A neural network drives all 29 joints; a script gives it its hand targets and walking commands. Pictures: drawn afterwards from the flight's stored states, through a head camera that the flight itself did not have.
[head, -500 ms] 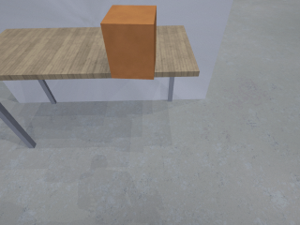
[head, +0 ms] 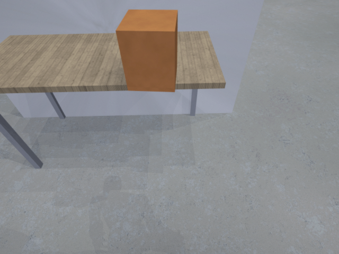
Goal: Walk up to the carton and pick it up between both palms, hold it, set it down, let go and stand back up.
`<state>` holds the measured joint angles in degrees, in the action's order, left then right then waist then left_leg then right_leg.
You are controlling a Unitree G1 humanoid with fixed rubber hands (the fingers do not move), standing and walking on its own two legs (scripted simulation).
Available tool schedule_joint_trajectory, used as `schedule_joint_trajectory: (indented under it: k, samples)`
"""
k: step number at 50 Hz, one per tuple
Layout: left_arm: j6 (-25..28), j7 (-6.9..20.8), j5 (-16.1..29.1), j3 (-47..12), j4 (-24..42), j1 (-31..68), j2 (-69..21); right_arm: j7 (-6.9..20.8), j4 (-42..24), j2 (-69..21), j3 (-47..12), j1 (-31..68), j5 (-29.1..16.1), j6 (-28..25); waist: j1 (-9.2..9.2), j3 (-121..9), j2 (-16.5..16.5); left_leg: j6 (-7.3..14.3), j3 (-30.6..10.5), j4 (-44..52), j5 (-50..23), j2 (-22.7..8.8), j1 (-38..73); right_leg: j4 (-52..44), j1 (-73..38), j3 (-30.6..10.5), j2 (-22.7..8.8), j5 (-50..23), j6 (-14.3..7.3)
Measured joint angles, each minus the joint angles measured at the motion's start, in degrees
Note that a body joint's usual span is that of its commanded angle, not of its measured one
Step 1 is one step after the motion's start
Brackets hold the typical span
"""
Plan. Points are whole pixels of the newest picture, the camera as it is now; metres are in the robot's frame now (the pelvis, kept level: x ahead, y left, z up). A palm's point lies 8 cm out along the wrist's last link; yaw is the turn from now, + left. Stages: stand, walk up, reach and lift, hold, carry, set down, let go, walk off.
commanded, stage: stand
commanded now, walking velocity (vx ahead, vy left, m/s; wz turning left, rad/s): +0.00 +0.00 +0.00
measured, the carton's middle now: (152, 51) +0.86 +0.08 +0.07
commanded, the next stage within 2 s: walk up in 0.44 s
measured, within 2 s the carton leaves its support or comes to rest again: neither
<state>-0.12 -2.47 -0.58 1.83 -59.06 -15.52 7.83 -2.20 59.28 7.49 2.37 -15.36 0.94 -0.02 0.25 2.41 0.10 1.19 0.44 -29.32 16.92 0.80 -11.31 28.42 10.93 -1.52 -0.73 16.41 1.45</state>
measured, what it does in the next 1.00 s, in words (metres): steps on the spot: left foot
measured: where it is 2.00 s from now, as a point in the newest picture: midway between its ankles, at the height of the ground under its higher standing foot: (156, 225)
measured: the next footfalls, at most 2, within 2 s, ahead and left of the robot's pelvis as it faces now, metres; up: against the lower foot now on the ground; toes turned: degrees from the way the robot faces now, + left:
left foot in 0.88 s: +0.08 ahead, +0.18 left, +0.00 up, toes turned +8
right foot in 1.42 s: +0.41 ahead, -0.04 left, +0.00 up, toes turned -8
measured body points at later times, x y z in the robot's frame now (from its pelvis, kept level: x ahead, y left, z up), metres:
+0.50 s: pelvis +0.00 +0.00 +0.00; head +0.01 +0.00 +0.45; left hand -0.02 +0.20 -0.16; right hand +0.00 -0.21 -0.16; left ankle -0.01 +0.11 -0.74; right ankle -0.01 -0.14 -0.74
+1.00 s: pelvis +0.05 +0.08 -0.01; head +0.05 +0.09 +0.44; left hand +0.04 +0.32 -0.17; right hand +0.06 -0.16 -0.15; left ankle +0.04 +0.17 -0.74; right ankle +0.01 -0.08 -0.65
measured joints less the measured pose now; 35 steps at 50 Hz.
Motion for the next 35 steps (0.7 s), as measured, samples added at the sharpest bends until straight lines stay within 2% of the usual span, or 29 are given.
schedule_joint_trajectory:
  k: [17,31,32,33,34,35]
  samples:
    - [0.15,-0.24,0.10,-0.60,-6.67,-0.48,-1.79,-0.34,4.53,-1.57,-0.45,-0.91,-0.25,-0.32,-0.40,0.11,-0.20,0.06,-0.27,2.99,-1.48,0.50,1.77,-2.10,-1.49,0.17,-0.52,-0.85,0.12]
    - [0.11,-0.47,0.00,-1.06,-8.36,-0.59,-2.62,-0.38,5.79,-1.79,-0.74,-1.30,-0.18,-0.28,-0.10,0.34,-0.07,-0.26,-0.57,2.84,-1.28,0.11,2.42,-2.46,-2.41,0.42,-0.15,-0.91,-0.17]
    - [-0.10,-0.52,0.12,-0.72,-7.93,-0.31,-2.58,-0.47,5.43,-1.73,-0.63,-1.07,-0.14,-0.16,0.09,0.72,-0.02,-0.30,-0.76,1.93,-1.12,0.01,1.63,-1.59,-1.68,0.68,-0.05,-0.88,-0.19]
    - [-0.14,-0.51,-0.20,-0.08,-7.28,-0.18,-2.43,0.01,4.66,-1.34,-0.43,-1.28,0.00,0.26,0.09,0.67,-0.01,-0.28,-0.68,-1.52,3.26,0.15,-0.42,-1.18,-0.80,0.62,-0.31,2.00,-1.02]
    - [-0.15,-0.45,-0.52,0.63,-6.65,-0.26,-2.38,0.74,4.09,-0.51,-0.16,-1.63,0.22,1.09,-0.23,0.32,0.53,-0.51,-0.25,-7.65,7.28,0.05,-3.30,-0.06,0.18,1.12,-0.50,2.36,-0.94]
    - [-0.09,-0.45,-0.63,1.24,-6.09,-0.65,-2.18,1.49,3.72,0.36,0.08,-1.77,0.64,2.04,-0.84,-0.25,0.84,-0.96,0.38,-14.78,7.82,-0.05,-6.64,0.73,0.96,1.42,-0.85,2.37,-0.56]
